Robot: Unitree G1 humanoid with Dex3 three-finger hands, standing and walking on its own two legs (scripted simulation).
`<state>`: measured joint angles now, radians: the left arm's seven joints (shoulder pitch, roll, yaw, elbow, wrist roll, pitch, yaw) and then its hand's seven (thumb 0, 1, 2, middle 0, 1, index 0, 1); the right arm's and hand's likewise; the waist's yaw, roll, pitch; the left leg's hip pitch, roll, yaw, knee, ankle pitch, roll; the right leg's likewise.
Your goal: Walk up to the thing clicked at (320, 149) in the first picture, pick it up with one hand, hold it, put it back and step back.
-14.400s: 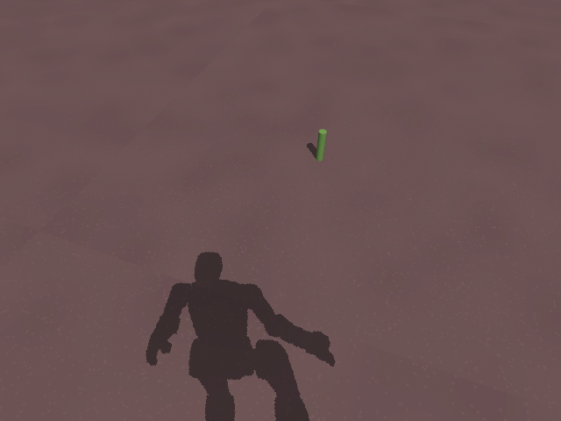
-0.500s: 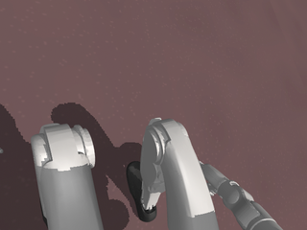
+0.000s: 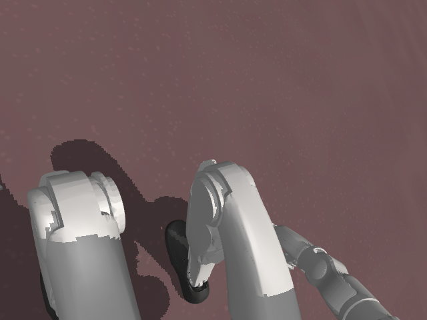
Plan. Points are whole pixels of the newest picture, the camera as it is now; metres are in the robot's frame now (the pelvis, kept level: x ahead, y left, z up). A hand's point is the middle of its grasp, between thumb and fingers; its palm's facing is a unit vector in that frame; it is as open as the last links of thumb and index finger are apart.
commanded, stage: close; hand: left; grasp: from the side
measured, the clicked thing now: out of the picture +0.40 +0.34 -0.19
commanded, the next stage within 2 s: settle in 0.68 s
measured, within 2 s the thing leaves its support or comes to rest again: leaves its support in 1.04 s
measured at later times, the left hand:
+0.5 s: hand out of the picture +0.39 +0.33 -0.16, palm faces +0.49 -0.87 +0.02, open 8.6 cm
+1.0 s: hand out of the picture +0.41 +0.34 -0.16, palm faces +0.49 -0.87 +0.02, open 5.3 cm
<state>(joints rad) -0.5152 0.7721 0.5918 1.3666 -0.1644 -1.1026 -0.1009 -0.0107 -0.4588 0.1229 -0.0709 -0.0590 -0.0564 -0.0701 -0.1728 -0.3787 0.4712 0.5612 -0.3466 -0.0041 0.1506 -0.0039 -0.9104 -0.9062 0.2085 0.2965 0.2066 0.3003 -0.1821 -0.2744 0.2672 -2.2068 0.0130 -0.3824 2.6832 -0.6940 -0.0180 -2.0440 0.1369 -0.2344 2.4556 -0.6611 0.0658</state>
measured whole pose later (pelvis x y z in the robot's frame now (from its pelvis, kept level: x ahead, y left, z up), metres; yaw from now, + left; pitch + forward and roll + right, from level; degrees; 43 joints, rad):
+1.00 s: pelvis +0.00 +0.00 +0.01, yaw -1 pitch +11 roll -18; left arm -0.59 0.83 0.61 1.34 -0.13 -1.04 -0.05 0.00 0.22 1.07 -1.01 -1.15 -0.98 -1.16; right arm -0.16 -0.36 0.49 0.57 -0.34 0.05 0.14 -0.01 -0.88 -0.90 0.21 0.30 0.21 0.30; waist -0.20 -0.28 0.29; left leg -2.21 0.03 -0.39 2.67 -0.71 -0.01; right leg -2.04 0.14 -0.24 2.42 -0.66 0.07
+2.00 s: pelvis +0.02 -0.02 +0.07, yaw +7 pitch +29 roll -8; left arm -0.53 0.52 0.53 0.87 -0.18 -0.63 -0.21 0.00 0.18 1.14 -1.04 -1.12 -1.02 -1.13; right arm 0.03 -0.30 0.13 0.64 -0.10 0.06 0.08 0.00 -0.87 -0.89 0.21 0.30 0.20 0.30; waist -0.09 -0.05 -0.05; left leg -2.22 0.03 -0.19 2.39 -0.68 -0.03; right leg -2.12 0.05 -0.11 2.31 -0.71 0.03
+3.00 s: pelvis +0.03 -0.02 +0.11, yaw +10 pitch +32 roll -5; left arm -0.57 0.43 0.52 0.85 -0.14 -0.57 -0.19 0.00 0.18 1.14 -1.04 -1.13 -1.01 -1.14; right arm 0.08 -0.27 0.04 0.67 -0.07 0.04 0.05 0.00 -0.89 -0.89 0.21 0.30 0.20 0.30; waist -0.08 -0.02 -0.13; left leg -2.12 0.03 -0.12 2.23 -0.68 -0.03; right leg -2.04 0.03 -0.06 2.19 -0.72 0.02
